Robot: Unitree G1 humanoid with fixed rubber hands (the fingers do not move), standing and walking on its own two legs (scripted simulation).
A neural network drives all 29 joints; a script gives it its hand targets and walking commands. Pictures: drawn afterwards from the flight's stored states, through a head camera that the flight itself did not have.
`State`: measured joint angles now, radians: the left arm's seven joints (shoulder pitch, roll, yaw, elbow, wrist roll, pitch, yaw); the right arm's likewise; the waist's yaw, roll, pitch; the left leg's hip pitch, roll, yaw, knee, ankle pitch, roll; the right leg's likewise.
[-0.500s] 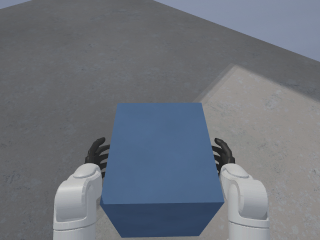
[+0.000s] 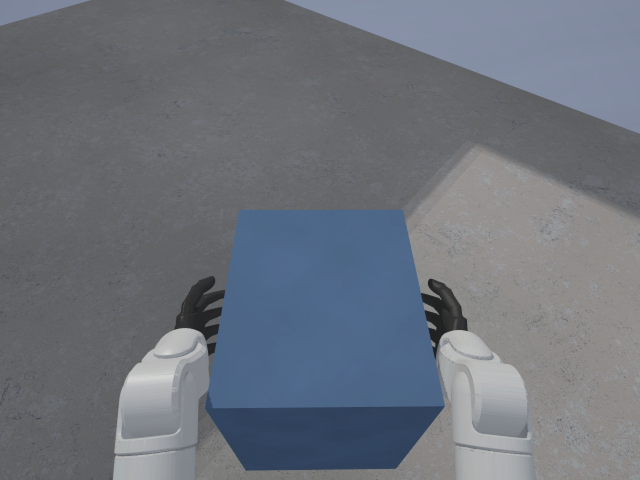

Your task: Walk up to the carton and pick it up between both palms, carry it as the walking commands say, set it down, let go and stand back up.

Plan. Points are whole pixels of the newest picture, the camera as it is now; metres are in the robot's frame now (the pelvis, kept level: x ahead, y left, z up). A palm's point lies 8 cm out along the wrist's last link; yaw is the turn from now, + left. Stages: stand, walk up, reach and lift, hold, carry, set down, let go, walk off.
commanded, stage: carry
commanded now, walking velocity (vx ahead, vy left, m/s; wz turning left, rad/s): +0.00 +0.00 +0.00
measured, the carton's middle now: (321, 345) +0.29 +0.00 -0.02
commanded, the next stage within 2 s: none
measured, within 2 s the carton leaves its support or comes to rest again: neither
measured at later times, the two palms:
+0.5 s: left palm (191, 275) +0.35 +0.17 +0.05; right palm (423, 282) +0.35 -0.13 +0.06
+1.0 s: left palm (203, 242) +0.41 +0.17 +0.05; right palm (414, 258) +0.41 -0.13 +0.03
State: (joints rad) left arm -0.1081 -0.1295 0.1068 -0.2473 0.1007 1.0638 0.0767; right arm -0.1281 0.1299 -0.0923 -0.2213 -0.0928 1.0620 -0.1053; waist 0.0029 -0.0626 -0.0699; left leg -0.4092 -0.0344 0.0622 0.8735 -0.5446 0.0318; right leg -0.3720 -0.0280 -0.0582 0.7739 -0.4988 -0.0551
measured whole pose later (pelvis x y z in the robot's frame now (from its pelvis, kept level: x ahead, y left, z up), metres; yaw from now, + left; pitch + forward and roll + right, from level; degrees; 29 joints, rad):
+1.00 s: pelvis +0.14 +0.02 +0.00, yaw -2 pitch +5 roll +0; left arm -0.10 -0.13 0.12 -0.11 0.11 0.89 0.07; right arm -0.12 0.13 -0.10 -0.06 -0.09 0.88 -0.09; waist 0.00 0.04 -0.10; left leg -0.31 0.00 0.08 0.76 -0.53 0.04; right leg -0.36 -0.02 -0.06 0.77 -0.45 -0.02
